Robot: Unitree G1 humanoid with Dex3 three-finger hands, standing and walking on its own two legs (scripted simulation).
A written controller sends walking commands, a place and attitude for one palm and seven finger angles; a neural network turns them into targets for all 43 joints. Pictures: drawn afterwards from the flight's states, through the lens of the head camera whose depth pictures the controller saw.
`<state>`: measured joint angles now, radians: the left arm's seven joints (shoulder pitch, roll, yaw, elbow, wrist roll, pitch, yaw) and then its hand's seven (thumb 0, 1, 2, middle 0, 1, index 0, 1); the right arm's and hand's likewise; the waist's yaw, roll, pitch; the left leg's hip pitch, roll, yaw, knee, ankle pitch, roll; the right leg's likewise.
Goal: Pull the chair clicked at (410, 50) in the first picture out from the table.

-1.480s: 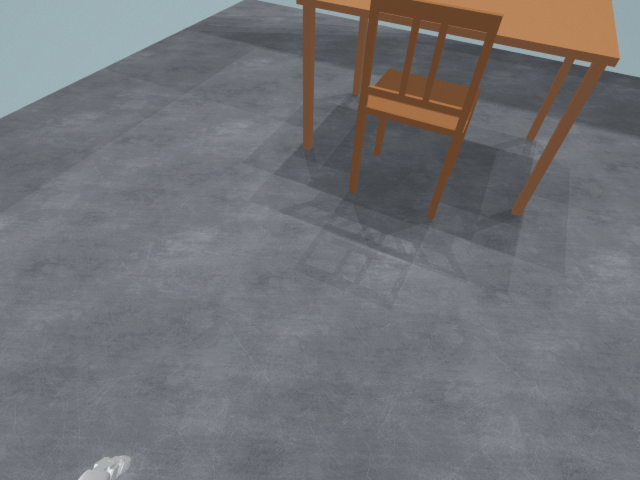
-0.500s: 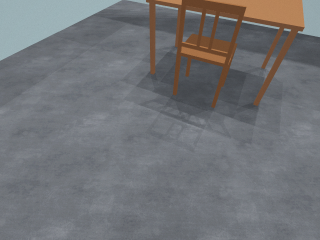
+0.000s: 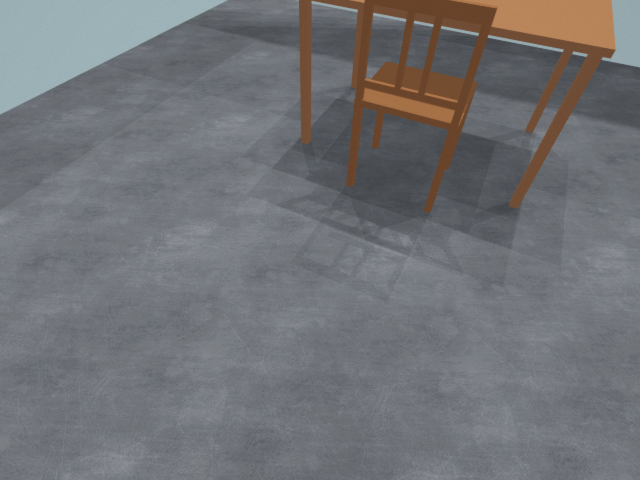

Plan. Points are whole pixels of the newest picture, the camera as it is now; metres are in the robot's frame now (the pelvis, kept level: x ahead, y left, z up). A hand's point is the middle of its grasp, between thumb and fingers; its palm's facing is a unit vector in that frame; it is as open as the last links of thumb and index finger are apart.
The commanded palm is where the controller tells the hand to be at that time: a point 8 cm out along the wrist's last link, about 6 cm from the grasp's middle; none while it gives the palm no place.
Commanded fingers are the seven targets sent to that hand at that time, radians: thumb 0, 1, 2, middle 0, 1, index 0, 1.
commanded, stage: walk to a spot facing it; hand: left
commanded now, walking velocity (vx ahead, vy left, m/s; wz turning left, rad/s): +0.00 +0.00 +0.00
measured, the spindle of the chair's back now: (404, 51) +1.48 -0.21 -0.10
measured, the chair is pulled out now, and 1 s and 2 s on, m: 0.00 0.00 0.00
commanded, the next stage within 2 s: take the last steps up to it in 1.48 s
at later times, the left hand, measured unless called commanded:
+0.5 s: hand out of the picture +0.11 +0.16 -0.19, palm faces -0.13 -0.97 -0.20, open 7.4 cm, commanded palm none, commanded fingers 0.00 0.90 0.90 -0.20 -0.30 -0.20 -0.30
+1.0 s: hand (254, 404) +0.27 +0.13 -0.21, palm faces -0.12 -0.98 -0.14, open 7.4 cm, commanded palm none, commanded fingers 0.00 0.90 0.90 -0.20 -0.30 -0.20 -0.30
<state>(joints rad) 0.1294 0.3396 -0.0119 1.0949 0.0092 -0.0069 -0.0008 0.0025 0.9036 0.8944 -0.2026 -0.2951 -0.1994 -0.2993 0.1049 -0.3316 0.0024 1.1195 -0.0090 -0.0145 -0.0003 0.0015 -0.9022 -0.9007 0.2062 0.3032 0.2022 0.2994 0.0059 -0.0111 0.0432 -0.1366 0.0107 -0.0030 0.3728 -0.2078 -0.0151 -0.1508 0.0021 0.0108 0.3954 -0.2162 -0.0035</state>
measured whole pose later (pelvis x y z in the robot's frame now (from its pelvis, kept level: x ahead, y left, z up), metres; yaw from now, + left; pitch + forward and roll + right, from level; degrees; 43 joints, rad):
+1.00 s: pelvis +0.33 -0.04 -0.04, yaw -13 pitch -1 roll -1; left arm 0.45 0.14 0.03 1.15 0.01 -0.06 0.02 0.00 0.90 0.89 -0.20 -0.29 -0.20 -0.30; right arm 0.07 -0.14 -0.03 0.99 -0.03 -0.08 0.01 0.00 -0.91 -0.90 0.20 0.30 0.20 0.30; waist 0.03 -0.03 0.08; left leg -0.47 0.04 0.17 0.69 -0.21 0.10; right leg -0.03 0.02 0.01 0.85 -0.50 -0.03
